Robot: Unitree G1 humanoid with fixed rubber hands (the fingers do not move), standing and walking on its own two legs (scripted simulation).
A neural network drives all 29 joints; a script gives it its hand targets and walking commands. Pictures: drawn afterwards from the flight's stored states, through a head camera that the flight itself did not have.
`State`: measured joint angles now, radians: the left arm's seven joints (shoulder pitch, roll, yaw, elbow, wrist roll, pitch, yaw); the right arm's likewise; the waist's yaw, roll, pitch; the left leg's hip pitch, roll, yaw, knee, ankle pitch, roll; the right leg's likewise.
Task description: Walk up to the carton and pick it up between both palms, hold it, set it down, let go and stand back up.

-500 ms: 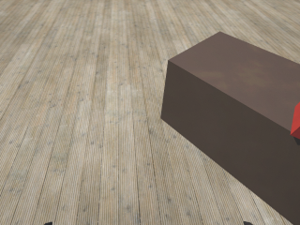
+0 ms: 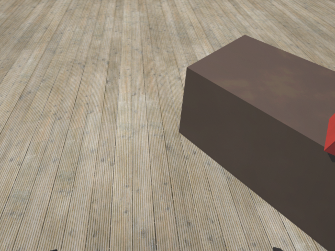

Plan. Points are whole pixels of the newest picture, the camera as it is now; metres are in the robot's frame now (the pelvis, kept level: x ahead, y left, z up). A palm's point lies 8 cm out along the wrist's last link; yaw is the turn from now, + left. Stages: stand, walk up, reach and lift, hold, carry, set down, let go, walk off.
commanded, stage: walk up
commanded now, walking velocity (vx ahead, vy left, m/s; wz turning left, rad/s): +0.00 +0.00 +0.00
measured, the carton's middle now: out of the picture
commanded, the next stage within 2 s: none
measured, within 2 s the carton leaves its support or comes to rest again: neither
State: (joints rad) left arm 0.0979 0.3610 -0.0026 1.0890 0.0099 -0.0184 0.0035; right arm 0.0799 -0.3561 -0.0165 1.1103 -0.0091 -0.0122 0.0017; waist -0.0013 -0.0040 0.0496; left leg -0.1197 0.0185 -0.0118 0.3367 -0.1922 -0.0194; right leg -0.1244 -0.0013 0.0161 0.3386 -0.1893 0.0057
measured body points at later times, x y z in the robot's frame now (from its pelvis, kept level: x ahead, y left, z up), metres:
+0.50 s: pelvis +0.03 -0.10 -0.04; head +0.06 -0.12 +0.41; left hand +0.20 +0.21 -0.13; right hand +0.04 -0.48 -0.14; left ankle +0.00 +0.11 -0.72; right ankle +0.07 -0.27 -0.75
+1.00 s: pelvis +0.14 -0.20 +0.00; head +0.19 -0.18 +0.44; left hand +0.41 +0.00 -0.13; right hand -0.06 -0.50 -0.06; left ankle +0.15 -0.07 -0.75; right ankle +0.08 -0.39 -0.68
